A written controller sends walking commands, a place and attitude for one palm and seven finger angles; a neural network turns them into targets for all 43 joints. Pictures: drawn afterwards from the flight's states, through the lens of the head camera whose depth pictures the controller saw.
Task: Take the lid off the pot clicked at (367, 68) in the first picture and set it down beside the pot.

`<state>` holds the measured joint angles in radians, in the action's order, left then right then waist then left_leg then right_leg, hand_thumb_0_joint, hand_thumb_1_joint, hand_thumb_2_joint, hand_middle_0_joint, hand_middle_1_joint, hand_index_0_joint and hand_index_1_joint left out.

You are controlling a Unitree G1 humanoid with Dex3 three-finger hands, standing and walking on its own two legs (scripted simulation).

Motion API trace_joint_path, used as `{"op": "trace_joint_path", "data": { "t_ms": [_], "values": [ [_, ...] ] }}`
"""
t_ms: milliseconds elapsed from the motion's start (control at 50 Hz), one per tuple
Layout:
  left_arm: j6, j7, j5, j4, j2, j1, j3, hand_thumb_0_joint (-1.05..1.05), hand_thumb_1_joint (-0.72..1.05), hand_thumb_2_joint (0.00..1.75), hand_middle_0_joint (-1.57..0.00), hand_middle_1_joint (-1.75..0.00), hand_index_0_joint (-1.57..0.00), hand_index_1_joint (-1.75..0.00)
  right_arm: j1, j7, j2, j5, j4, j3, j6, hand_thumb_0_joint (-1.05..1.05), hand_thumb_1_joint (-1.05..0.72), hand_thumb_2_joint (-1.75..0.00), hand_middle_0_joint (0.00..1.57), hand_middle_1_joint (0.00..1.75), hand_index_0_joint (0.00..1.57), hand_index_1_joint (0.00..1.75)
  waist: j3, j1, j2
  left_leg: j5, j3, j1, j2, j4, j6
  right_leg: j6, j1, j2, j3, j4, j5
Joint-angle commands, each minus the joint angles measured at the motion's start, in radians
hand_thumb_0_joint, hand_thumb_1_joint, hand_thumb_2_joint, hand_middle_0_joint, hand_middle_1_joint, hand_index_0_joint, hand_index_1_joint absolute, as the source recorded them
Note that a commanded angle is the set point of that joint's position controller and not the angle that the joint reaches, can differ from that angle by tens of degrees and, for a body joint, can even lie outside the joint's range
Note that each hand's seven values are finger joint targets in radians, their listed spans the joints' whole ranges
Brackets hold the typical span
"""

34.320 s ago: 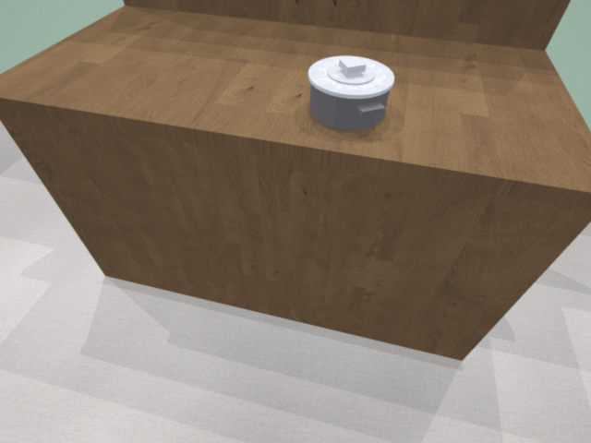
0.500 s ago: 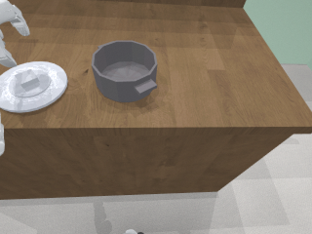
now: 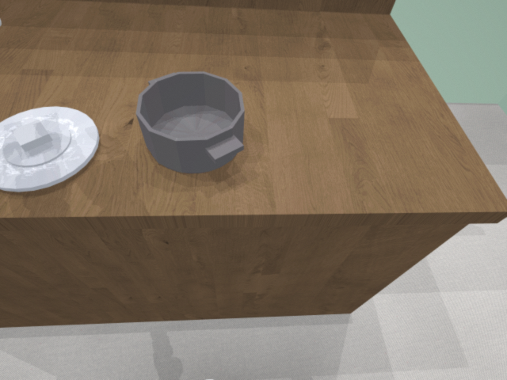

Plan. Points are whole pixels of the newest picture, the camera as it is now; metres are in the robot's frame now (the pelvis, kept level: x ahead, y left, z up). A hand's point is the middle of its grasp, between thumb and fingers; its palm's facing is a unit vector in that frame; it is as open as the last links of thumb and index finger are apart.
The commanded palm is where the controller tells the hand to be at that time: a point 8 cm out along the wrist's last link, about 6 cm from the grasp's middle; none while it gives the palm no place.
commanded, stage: raise the empty hand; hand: left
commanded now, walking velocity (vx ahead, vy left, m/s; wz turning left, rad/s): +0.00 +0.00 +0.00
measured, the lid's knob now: (32, 135) +0.49 +0.34 +0.09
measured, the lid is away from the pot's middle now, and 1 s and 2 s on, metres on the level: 0.25 0.25 0.25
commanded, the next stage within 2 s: draw the hand back to the body in 0.06 s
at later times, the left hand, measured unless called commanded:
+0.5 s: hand out of the picture +0.46 +0.31 +0.26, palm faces -0.18 -0.08 -0.98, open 11.1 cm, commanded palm +0.43 +0.31 +0.32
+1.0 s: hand (0, 29) +0.41 +0.23 +0.31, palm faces +0.45 -0.86 -0.25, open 10.7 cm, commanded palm +0.35 +0.28 +0.31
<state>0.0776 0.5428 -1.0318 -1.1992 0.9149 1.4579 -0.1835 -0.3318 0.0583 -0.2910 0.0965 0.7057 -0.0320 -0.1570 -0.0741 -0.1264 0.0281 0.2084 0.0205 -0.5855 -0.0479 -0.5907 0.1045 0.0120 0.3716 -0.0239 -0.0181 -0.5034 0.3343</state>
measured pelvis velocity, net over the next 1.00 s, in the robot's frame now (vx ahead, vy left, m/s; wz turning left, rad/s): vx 0.01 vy -0.05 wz -0.03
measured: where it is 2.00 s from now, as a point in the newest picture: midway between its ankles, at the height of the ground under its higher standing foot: outside the picture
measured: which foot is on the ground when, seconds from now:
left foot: down 0.00-1.00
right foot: down 0.00-1.00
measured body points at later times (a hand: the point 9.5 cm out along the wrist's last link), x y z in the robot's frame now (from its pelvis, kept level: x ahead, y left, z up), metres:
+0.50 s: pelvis +0.00 -0.02 +0.00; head +0.06 -0.02 +0.45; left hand +0.47 +0.31 +0.32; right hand +0.06 -0.29 -0.12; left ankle +0.04 +0.05 -0.73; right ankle -0.06 -0.14 -0.73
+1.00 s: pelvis +0.01 -0.05 +0.01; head +0.01 -0.05 +0.46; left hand +0.38 +0.28 +0.32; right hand +0.14 -0.30 -0.08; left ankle +0.04 +0.05 -0.73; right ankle -0.06 -0.14 -0.73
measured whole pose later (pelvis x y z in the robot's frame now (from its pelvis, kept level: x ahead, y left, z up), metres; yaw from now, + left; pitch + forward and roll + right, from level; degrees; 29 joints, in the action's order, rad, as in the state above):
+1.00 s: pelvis +0.01 -0.05 +0.01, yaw -2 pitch +0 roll -1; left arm -0.06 -0.04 0.02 -0.42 0.62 0.63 0.38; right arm -0.23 0.05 -0.26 0.07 0.59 -0.06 -0.06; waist -0.01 -0.04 0.02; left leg 0.18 0.04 -0.27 0.00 -0.45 0.04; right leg -0.04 0.08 -0.06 0.02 -0.36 0.29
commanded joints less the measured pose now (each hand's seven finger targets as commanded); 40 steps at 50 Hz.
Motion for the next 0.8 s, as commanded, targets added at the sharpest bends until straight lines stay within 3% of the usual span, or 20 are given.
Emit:
{"op": "trace_joint_path", "data": {
  "t_ms": [0,60,140,180,240,260,280,340,360,380,400,440,500,620,640,660,680,700,740,780],
  "values": [
    [0.009,-0.038,-0.011,0.155,0.177,0.453,0.040,0.00,-0.12,0.86,-0.45,-0.66,-0.45,-0.66,-0.073,0.005,-0.192,-0.001,-0.064,0.056,0.013,0.00,-0.90,-0.90,0.20,0.30,0.20,0.30,-0.343,0.001,0.116,-0.295,-0.106,0.564,0.045,0.029,-0.031,-0.055,0.209,-0.059,-0.040,0.066,-0.154],
    [0.000,-0.032,-0.001,0.222,0.158,0.456,0.036,0.00,-0.12,0.86,-0.45,-0.66,-0.45,-0.66,-0.083,0.004,-0.189,0.000,-0.073,0.061,0.016,0.00,-0.90,-0.90,0.20,0.30,0.20,0.30,-0.388,0.004,0.129,-0.400,-0.097,0.614,0.047,0.014,-0.032,-0.056,0.196,-0.060,-0.043,0.064,-0.196],
    [0.005,-0.033,-0.015,0.276,0.210,0.521,0.071,0.00,-0.12,0.86,-0.45,-0.66,-0.45,-0.66,-0.073,-0.002,-0.188,-0.005,-0.076,0.070,0.005,0.00,-0.90,-0.90,0.20,0.30,0.20,0.30,-0.436,0.000,0.151,-0.417,-0.110,0.645,0.045,0.009,-0.030,-0.051,0.195,-0.065,-0.037,0.066,-0.189],
    [-0.002,-0.033,-0.015,0.300,0.235,0.463,0.109,0.00,-0.12,0.86,-0.45,-0.66,-0.45,-0.66,-0.070,-0.007,-0.185,-0.009,-0.091,0.073,0.000,0.00,-0.90,-0.90,0.20,0.30,0.20,0.30,-0.477,0.011,0.154,-0.512,-0.104,0.668,0.044,-0.009,-0.032,-0.049,0.176,-0.066,-0.033,0.055,-0.221],
    [-0.003,-0.032,-0.006,0.224,0.248,0.319,0.132,0.00,-0.12,0.86,-0.45,-0.66,-0.45,-0.66,-0.047,-0.011,-0.179,-0.002,-0.113,0.067,-0.021,0.00,-0.90,-0.90,0.20,0.30,0.20,0.30,-0.379,0.021,0.071,-0.442,-0.077,0.552,0.030,-0.008,-0.023,-0.049,0.141,-0.061,-0.036,0.041,-0.234],
    [-0.010,-0.028,0.011,0.261,0.212,0.299,0.111,0.00,-0.12,0.86,-0.45,-0.66,-0.45,-0.66,-0.044,-0.012,-0.179,0.002,-0.125,0.067,-0.025,0.00,-0.90,-0.90,0.20,0.30,0.20,0.30,-0.385,0.027,0.082,-0.485,-0.065,0.559,0.030,-0.009,-0.023,-0.053,0.125,-0.057,-0.038,0.035,-0.270],
    [-0.004,-0.033,0.002,0.300,0.260,0.314,0.145,0.00,-0.12,0.86,-0.45,-0.66,-0.45,-0.66,-0.021,-0.019,-0.180,-0.001,-0.132,0.068,-0.040,0.00,-0.90,-0.90,0.20,0.30,0.20,0.30,-0.404,0.032,0.097,-0.477,-0.067,0.562,0.032,-0.011,-0.022,-0.049,0.119,-0.057,-0.031,0.031,-0.264],
    [0.002,-0.034,0.006,0.380,0.273,0.321,0.156,0.00,-0.12,0.86,-0.45,-0.66,-0.45,-0.66,0.003,-0.021,-0.171,0.002,-0.160,0.071,-0.055,0.00,-0.90,-0.90,0.20,0.30,0.20,0.30,-0.413,0.031,0.102,-0.433,-0.068,0.561,0.025,-0.007,-0.012,-0.051,0.107,-0.054,-0.027,0.038,-0.249],
    [-0.003,-0.032,0.026,0.479,0.265,0.322,0.161,0.00,-0.12,0.86,-0.45,-0.66,-0.45,-0.66,0.015,-0.022,-0.171,0.005,-0.177,0.071,-0.055,0.00,-0.90,-0.90,0.20,0.30,0.20,0.30,-0.448,0.038,0.140,-0.517,-0.067,0.605,0.031,-0.016,-0.011,-0.058,0.097,-0.050,-0.026,0.033,-0.288],
    [0.004,-0.039,0.018,0.536,0.331,0.325,0.215,0.00,-0.12,0.86,-0.45,-0.66,-0.45,-0.66,0.024,-0.026,-0.170,0.001,-0.184,0.075,-0.061,0.00,-0.90,-0.90,0.20,0.30,0.20,0.30,-0.504,0.043,0.152,-0.539,-0.080,0.635,0.032,-0.019,-0.010,-0.052,0.082,-0.054,-0.017,0.032,-0.280],
    [0.005,-0.039,0.023,0.548,0.332,0.290,0.230,0.00,-0.12,0.86,-0.45,-0.66,-0.45,-0.66,0.035,-0.025,-0.165,0.003,-0.192,0.077,-0.059,0.00,-0.90,-0.90,0.20,0.30,0.20,0.30,-0.505,0.046,0.171,-0.583,-0.083,0.650,0.030,-0.031,-0.007,-0.054,0.090,-0.054,-0.015,0.029,-0.293],
    [0.017,-0.030,0.037,0.460,0.305,0.175,0.228,0.00,-0.12,0.86,-0.45,-0.66,-0.45,-0.66,0.038,-0.023,-0.161,0.006,-0.192,0.072,-0.064,0.00,-0.90,-0.90,0.20,0.30,0.20,0.30,-0.414,0.039,0.093,-0.486,-0.073,0.581,0.027,-0.016,-0.006,-0.049,0.095,-0.055,-0.026,0.042,-0.256],
    [0.025,-0.022,0.062,0.426,0.312,0.057,0.234,0.00,-0.12,0.86,-0.45,-0.66,-0.45,-0.66,0.077,-0.023,-0.165,0.017,-0.213,0.057,-0.080,0.00,-0.90,-0.90,0.20,0.30,0.20,0.30,-0.326,0.058,0.025,-0.371,-0.044,0.470,0.017,0.013,-0.008,-0.048,0.030,-0.046,-0.027,0.040,-0.269],
    [0.040,-0.028,0.085,0.704,0.289,0.078,0.236,0.00,-0.12,0.86,-0.45,-0.66,-0.45,-0.66,0.139,-0.027,-0.147,0.020,-0.244,0.063,-0.082,0.00,-0.90,-0.90,0.20,0.30,0.20,0.30,-0.396,0.056,0.125,-0.413,-0.076,0.587,0.021,0.012,0.001,-0.056,0.050,-0.042,-0.019,0.058,-0.241],
    [-0.064,-0.228,0.701,0.729,0.116,0.142,0.501,0.00,-0.12,0.86,-0.45,-0.66,-0.45,-0.66,-0.013,-0.029,-0.102,0.010,-0.308,0.061,0.003,0.00,-0.90,-0.90,0.20,0.30,0.20,0.30,-0.307,0.048,0.160,-0.237,-0.095,0.712,0.094,0.063,-0.035,-0.083,0.130,-0.031,-0.026,0.102,-0.159],
    [-0.109,-0.317,0.759,0.694,0.085,0.029,0.443,0.00,-0.12,0.86,-0.45,-0.66,-0.45,-0.66,0.046,-0.015,-0.128,-0.001,-0.275,0.033,0.032,0.00,-0.90,-0.90,0.20,0.30,0.20,0.30,-0.279,0.062,0.141,-0.169,-0.154,0.756,0.112,0.111,-0.040,-0.096,0.125,-0.036,-0.009,0.117,-0.095],
    [-0.115,-0.370,0.770,0.691,0.015,-0.040,0.405,0.00,-0.12,0.86,-0.45,-0.66,-0.45,-0.66,0.072,-0.007,-0.120,-0.002,-0.275,0.029,0.036,0.00,-0.90,-0.90,0.20,0.30,0.20,0.30,-0.246,0.055,0.116,-0.045,-0.184,0.740,0.132,0.159,-0.053,-0.089,0.128,-0.032,-0.008,0.124,-0.038],
    [-0.120,-0.418,0.860,0.668,0.005,-0.107,0.460,0.00,-0.12,0.86,-0.45,-0.66,-0.45,-0.66,0.057,0.006,-0.133,-0.005,-0.279,0.039,0.047,0.00,-0.90,-0.90,0.20,0.30,0.20,0.30,-0.221,0.054,0.035,0.018,-0.173,0.698,0.129,0.172,-0.047,-0.085,0.090,-0.034,-0.004,0.138,-0.045],
    [-0.134,-0.487,0.944,0.679,0.026,-0.173,0.504,0.00,-0.12,0.86,-0.45,-0.66,-0.45,-0.66,0.072,0.012,-0.148,-0.007,-0.260,0.037,0.061,0.00,-0.90,-0.90,0.20,0.30,0.20,0.30,-0.205,0.069,-0.021,0.028,-0.131,0.623,0.110,0.183,-0.042,-0.079,-0.004,-0.028,0.006,0.157,-0.104],
    [-0.161,-0.532,0.997,0.809,0.056,-0.164,0.553,0.00,-0.06,0.86,-0.44,-0.64,-0.44,-0.64,0.099,0.011,-0.148,-0.011,-0.258,0.035,0.082,0.00,-0.90,-0.90,0.20,0.30,0.20,0.30,-0.243,0.080,0.045,-0.033,-0.096,0.628,0.099,0.179,-0.048,-0.076,-0.072,-0.021,0.014,0.170,-0.155]
  ]
}}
